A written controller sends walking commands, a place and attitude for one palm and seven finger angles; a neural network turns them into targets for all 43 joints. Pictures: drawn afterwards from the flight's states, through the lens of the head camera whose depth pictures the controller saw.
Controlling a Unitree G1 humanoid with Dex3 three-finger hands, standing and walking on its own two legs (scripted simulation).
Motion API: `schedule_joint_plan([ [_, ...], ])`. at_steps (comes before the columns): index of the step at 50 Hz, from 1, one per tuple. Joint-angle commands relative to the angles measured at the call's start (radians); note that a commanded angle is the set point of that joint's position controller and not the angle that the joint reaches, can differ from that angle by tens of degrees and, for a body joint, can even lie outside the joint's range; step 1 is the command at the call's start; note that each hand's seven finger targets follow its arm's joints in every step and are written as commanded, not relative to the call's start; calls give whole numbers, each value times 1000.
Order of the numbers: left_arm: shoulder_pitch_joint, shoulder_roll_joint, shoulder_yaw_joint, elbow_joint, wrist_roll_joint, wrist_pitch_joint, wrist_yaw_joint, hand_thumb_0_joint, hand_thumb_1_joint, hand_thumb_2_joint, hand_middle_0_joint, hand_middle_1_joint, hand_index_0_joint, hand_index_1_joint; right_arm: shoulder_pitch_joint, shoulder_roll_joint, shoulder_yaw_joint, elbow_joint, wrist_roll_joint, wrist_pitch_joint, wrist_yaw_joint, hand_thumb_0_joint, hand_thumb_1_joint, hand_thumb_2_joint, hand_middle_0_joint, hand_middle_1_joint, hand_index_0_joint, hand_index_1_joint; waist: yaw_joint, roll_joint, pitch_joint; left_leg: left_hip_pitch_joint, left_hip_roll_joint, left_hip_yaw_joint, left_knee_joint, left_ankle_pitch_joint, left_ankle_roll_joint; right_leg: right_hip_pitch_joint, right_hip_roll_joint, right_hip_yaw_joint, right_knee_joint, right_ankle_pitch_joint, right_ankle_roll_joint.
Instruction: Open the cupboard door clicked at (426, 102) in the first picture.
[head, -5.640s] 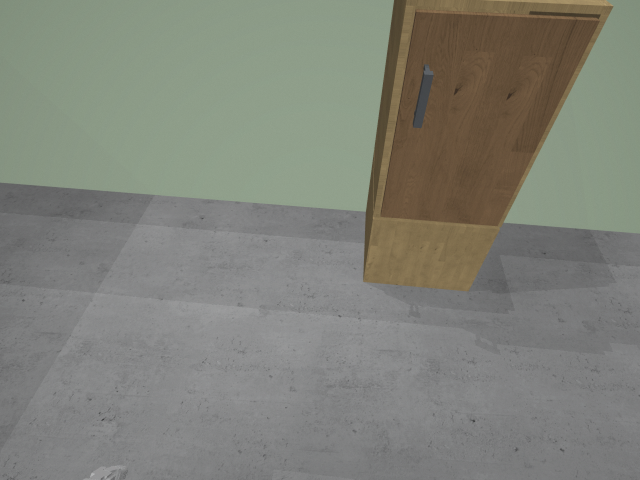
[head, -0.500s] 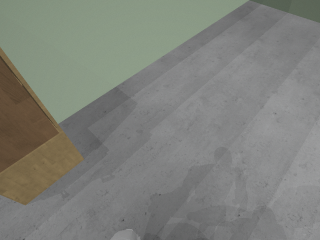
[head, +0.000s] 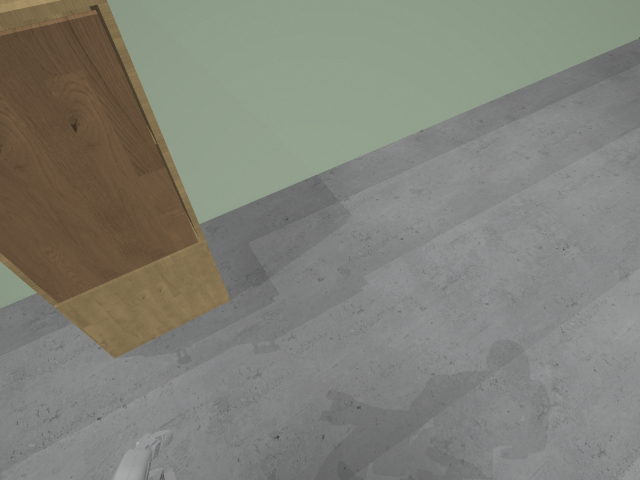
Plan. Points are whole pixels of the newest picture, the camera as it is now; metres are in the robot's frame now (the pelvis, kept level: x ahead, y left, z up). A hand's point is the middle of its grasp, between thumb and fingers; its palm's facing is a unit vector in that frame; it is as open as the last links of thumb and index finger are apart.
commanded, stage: turn to face it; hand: left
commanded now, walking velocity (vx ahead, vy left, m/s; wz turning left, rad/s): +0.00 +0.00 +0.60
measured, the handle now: out of the picture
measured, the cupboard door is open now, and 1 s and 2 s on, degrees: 0 0 0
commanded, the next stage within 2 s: take the last steps up to it in 0.88 s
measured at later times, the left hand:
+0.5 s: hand out of the picture -0.03 +0.28 -0.18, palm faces +0.33 -0.91 -0.24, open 7.4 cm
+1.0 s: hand out of the picture +0.01 +0.23 -0.14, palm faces +0.45 -0.85 -0.26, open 7.4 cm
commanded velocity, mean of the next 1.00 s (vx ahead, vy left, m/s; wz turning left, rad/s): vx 0.01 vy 0.00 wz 0.39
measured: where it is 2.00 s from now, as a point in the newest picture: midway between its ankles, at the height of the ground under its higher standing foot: outside the picture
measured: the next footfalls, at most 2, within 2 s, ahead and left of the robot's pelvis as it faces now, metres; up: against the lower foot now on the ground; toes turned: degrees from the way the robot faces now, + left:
left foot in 0.36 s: +0.02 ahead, +0.14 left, +0.00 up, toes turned +21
right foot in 0.96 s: +0.09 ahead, -0.06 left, +0.00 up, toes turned +24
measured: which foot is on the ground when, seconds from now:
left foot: up 0.00-0.34, down 0.36-0.96, up 0.98-1.00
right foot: down 0.00-0.38, up 0.40-0.94, down 0.96-1.00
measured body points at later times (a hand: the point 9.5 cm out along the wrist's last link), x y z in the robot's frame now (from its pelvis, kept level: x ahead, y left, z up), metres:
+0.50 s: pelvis +0.00 +0.05 +0.01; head +0.03 +0.10 +0.45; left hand -0.04 +0.33 -0.16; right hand +0.17 -0.17 -0.11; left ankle -0.02 +0.13 -0.73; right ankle +0.00 -0.12 -0.65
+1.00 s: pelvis +0.00 +0.02 +0.01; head +0.03 +0.00 +0.46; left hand -0.01 +0.28 -0.12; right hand +0.14 -0.18 -0.16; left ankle -0.02 +0.13 -0.72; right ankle +0.05 -0.08 -0.73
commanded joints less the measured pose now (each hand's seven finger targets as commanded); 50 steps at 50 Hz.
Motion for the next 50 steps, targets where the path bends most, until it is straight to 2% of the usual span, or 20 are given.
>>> schedule_joint_plan([
  [1,96,230,60,-55,3,-19,20,0,900,900,-200,-300,-200,-300,-25,-115,-51,-104,-9,-11,-9,0,-900,-900,200,300,200,300,38,-263,-102,-238,31,19,529,-216,-23,144,-412,346,-297,177,-164],
  [3,-1,158,42,-70,3,-17,20,0,900,900,-200,-300,-200,-300,-3,-115,-50,-70,-10,-4,5,0,-900,-900,200,300,200,300,-7,-205,-23,-238,76,55,607,-87,-37,80,-317,167,-271,185,-138],
  [5,7,143,35,-68,7,-24,21,0,900,900,-200,-300,-200,-300,7,-95,-37,-59,-9,-3,11,0,-900,-900,200,300,200,300,-5,-220,-42,-232,83,100,559,-61,-57,141,-289,52,-232,333,-133],
  [11,114,197,48,-11,13,-12,17,0,900,900,-200,-300,-200,-300,-93,-69,-18,-79,-1,-1,15,0,-900,-900,200,300,200,300,56,-243,-40,-137,85,195,272,-104,-59,177,-319,-28,-196,430,-144],
  [14,114,217,59,-1,15,-5,15,0,900,900,-200,-300,-200,-300,-74,-68,-11,-83,4,-14,13,0,-900,-900,200,300,200,300,56,-259,-82,-58,82,232,109,-103,-42,204,-341,-61,-129,468,-135],
  [16,109,219,62,6,8,2,10,0,900,900,-200,-300,-200,-300,-19,-85,-14,-72,0,-22,9,0,-900,-900,200,300,200,300,26,-235,-102,55,66,256,-60,25,-30,170,-316,-115,-40,441,-84],
  [17,109,206,62,4,-1,6,7,0,900,900,-200,-300,-200,-300,33,-121,-24,-58,-2,-31,9,0,-900,-900,200,300,200,300,-5,-152,-131,191,85,229,-197,157,-13,93,-299,-138,78,390,-43],
  [18,121,150,56,-17,-7,12,2,0,900,900,-200,-300,-200,-300,96,-231,-48,-56,-8,-42,6,0,-900,-900,200,300,200,300,-37,128,-185,376,296,-67,-263,424,74,-134,-187,-173,308,58,30],
  [19,70,91,32,-64,-6,13,0,0,900,900,-200,-300,-200,-300,165,-307,-64,-43,-3,-40,-2,0,-900,-900,200,300,200,300,-68,307,-185,400,487,-264,-278,789,205,-297,-101,-115,485,-419,70],
  [20,2,107,33,-51,0,28,15,0,900,900,-200,-300,-200,-300,204,-284,-60,-8,-2,-44,-20,0,-900,-900,200,300,200,300,-95,260,-202,356,465,-255,-281,739,204,-291,-104,3,580,-376,52],
  [21,-21,102,39,-42,-5,25,11,0,900,900,-200,-300,-200,-300,150,-256,-51,-20,-5,-42,-31,0,-900,-900,200,300,200,300,-71,206,-149,304,421,-224,-283,636,203,-317,-104,23,627,-300,49],
  [23,26,107,45,5,-2,21,-5,0,900,900,-200,-300,-200,-300,23,-183,-25,-49,-6,-49,-34,0,-900,-900,200,300,200,300,-6,114,-99,220,324,-100,-307,519,159,-273,-109,26,633,-139,52],
  [26,76,109,45,39,0,26,-7,0,900,900,-200,-300,-200,-300,3,-165,-17,-53,-3,-57,-35,0,-900,-900,200,300,200,300,11,109,-102,215,275,-46,-330,511,149,-232,-93,21,588,-72,62],
  [38,-11,78,27,29,-4,22,7,0,900,900,-200,-300,-200,-300,91,-144,-22,-4,-11,-49,-43,0,-900,-900,200,300,200,300,-25,87,-97,292,291,-184,-319,550,203,-192,-41,36,335,-151,58],
  [45,91,57,19,61,-14,2,20,0,900,900,-200,-300,-200,-300,55,-127,-20,9,-6,-43,-39,0,-900,-900,200,300,200,300,29,76,-113,125,232,-202,-255,489,160,104,5,16,-55,12,21],
  [46,126,73,21,70,-12,-8,24,0,900,900,-200,-300,-200,-300,46,-110,-17,12,1,-44,-35,0,-900,-900,200,300,200,300,48,35,-127,68,195,-174,-205,397,118,204,-22,32,-193,110,17],
  [47,140,128,28,75,-1,-20,29,0,900,900,-200,-300,-200,-300,67,-59,-11,11,11,-47,-29,0,-900,-900,200,300,200,300,43,-120,-143,-52,108,-79,-80,199,53,310,-177,184,-276,152,-25],
  [48,137,195,39,69,9,-27,31,0,900,900,-200,-300,-200,-300,70,-17,-2,-11,10,-46,-26,0,-900,-900,200,300,200,300,40,-300,-97,-171,-14,57,87,-157,-8,296,-382,354,-298,317,-132],
  [49,134,191,39,59,0,-23,28,0,900,900,-200,-300,-200,-300,60,-60,-18,-5,-1,-23,-32,0,-900,-900,200,300,200,300,47,-253,-98,-122,15,27,237,-238,-8,157,-422,355,-312,284,-200],
  [50,101,166,39,59,-1,-23,27,0,900,900,-200,-300,-200,-300,53,-56,-21,10,-7,-10,-29,0,-900,-900,200,300,200,300,35,-234,-54,-133,30,27,347,-197,-8,106,-367,344,-342,145,-205],
])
